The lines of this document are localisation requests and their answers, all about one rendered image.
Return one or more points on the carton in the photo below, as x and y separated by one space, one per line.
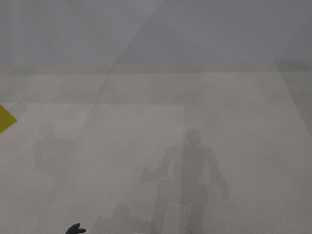
6 119

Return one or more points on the robot left hand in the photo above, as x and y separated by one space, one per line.
74 229

